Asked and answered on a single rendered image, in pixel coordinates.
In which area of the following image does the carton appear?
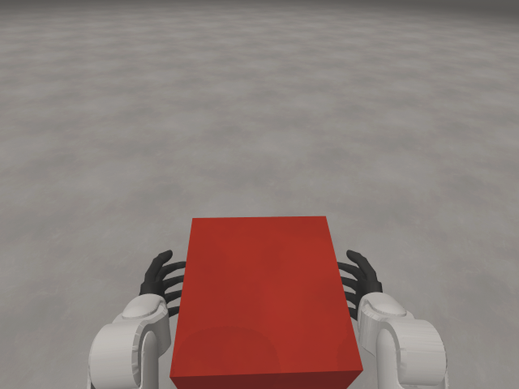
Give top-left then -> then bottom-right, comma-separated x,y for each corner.
169,216 -> 363,389

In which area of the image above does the robot left forearm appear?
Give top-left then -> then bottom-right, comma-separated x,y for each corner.
87,293 -> 171,389

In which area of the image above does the robot right hand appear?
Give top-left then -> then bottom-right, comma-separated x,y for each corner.
337,250 -> 383,321

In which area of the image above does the robot left hand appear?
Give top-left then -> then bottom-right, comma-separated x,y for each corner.
139,250 -> 186,317

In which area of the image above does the robot right forearm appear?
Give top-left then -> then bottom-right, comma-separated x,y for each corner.
358,292 -> 449,389

